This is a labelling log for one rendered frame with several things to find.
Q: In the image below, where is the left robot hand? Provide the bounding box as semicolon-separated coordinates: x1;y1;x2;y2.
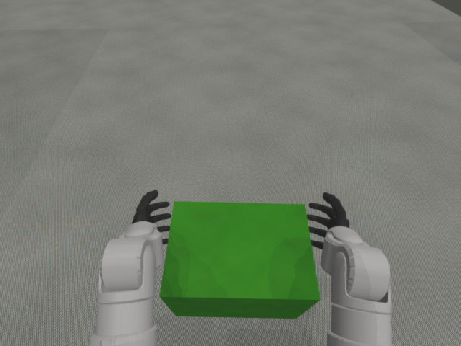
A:
132;190;171;244

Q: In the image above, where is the carton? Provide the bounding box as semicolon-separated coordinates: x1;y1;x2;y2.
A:
159;201;320;319

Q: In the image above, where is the right robot hand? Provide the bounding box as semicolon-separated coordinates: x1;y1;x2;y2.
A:
307;192;349;249

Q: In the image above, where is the right robot forearm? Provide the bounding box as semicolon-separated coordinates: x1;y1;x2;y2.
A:
320;226;395;346

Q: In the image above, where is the left robot forearm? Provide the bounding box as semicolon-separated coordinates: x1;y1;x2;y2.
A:
88;221;164;346

